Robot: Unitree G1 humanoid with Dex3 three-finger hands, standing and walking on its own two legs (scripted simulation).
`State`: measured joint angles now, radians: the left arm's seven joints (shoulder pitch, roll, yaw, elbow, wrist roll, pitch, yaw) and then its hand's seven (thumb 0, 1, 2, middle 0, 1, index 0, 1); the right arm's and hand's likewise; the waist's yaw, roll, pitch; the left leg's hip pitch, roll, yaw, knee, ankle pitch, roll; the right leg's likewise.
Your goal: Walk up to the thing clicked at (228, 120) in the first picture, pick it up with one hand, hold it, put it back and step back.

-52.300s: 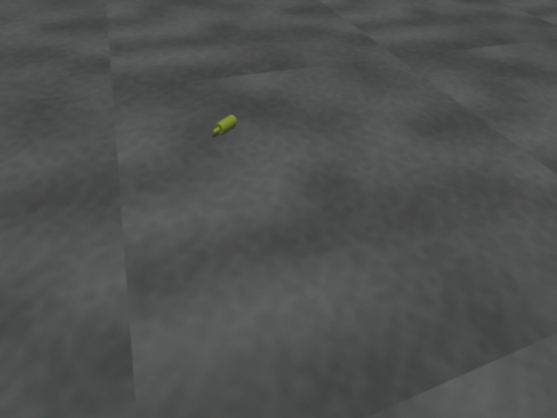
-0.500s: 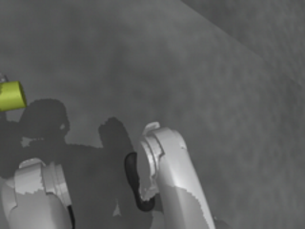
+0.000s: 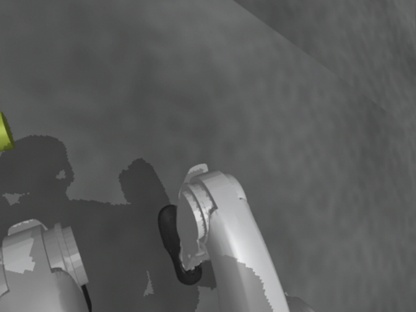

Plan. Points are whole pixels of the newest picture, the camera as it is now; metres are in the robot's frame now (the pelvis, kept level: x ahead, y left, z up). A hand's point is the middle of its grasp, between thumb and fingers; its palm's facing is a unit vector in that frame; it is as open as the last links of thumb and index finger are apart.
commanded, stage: rest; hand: left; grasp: from above
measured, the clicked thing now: out of the picture +0.47 +0.28 -0.27
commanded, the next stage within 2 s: open in 0.14 s
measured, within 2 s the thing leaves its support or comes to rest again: rests again in 0.60 s
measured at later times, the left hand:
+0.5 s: hand out of the picture +0.46 +0.26 -0.25, palm faces -0.46 -0.12 -0.88, open 10.0 cm
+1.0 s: hand out of the picture +0.47 +0.26 -0.25, palm faces -0.46 -0.12 -0.88, open 12.0 cm
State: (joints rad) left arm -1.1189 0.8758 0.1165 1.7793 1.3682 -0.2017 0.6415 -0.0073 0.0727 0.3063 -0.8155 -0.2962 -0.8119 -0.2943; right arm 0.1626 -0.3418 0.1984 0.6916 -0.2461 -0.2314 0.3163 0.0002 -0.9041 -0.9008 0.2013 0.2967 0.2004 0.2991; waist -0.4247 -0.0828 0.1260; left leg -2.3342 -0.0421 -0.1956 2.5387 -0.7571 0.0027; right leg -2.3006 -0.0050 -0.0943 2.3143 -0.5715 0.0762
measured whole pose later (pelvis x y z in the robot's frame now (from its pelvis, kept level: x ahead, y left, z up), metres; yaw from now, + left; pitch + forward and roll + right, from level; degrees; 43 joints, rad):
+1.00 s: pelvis -0.01 +0.00 +0.00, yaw -1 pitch +30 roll -15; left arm -1.15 0.94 0.07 1.79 1.34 -0.20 0.63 0.00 -0.20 0.84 -0.35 -0.81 -0.34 -0.81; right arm 0.17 -0.35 0.26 0.64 -0.24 -0.26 0.32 0.00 -0.90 -0.90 0.20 0.30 0.20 0.30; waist -0.44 -0.10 0.16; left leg -2.33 -0.04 -0.22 2.53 -0.74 0.01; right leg -2.27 0.00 -0.12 2.28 -0.56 0.08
